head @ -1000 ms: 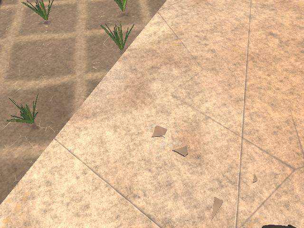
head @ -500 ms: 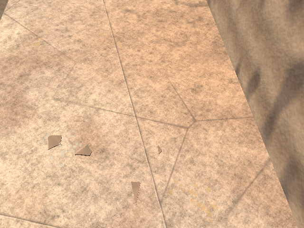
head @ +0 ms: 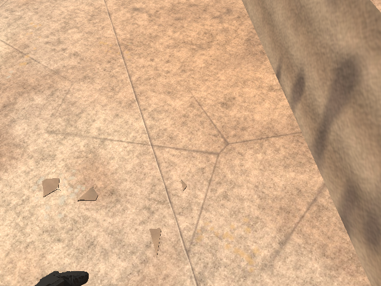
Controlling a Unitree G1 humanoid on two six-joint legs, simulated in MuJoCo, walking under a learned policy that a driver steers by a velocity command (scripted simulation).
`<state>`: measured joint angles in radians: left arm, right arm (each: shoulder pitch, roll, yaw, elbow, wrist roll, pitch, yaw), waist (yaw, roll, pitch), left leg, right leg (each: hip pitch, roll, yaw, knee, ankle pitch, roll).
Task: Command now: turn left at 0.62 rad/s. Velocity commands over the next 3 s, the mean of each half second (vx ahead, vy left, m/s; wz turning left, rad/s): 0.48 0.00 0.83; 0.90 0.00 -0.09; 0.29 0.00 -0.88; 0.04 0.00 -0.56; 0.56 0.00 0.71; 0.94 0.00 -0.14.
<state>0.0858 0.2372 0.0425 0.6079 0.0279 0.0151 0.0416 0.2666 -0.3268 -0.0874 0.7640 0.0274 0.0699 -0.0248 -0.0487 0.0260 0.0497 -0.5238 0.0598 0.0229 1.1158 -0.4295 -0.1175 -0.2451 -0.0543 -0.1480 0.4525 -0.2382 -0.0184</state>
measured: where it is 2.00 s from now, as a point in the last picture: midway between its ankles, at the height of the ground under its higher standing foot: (88, 186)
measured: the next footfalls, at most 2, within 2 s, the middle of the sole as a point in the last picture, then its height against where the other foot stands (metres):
left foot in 0.24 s outside the picture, level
right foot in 0.68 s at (147, 265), level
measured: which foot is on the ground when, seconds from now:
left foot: up 0.00-0.22, down 0.24-0.70, up 0.72-1.00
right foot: down 0.00-0.24, up 0.26-0.66, down 0.68-1.00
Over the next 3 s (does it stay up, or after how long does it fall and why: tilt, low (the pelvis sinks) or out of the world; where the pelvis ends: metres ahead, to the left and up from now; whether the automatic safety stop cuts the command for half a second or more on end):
stays up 1.39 0.60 -0.02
